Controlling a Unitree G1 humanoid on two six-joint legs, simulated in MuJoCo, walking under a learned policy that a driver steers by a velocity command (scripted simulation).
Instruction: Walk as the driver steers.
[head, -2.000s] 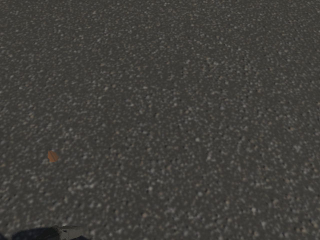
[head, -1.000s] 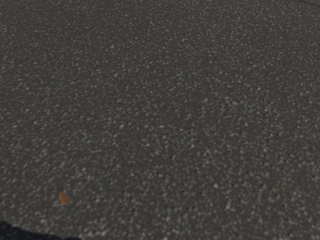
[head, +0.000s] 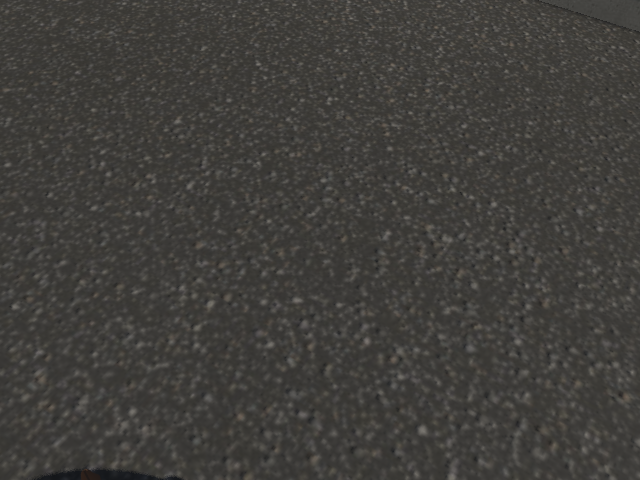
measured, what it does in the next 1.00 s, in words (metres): walks ahead, turning left: right foot, then left foot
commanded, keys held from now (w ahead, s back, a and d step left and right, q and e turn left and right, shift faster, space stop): w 0.14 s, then w+q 0.70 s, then w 0.08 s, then w+e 0.08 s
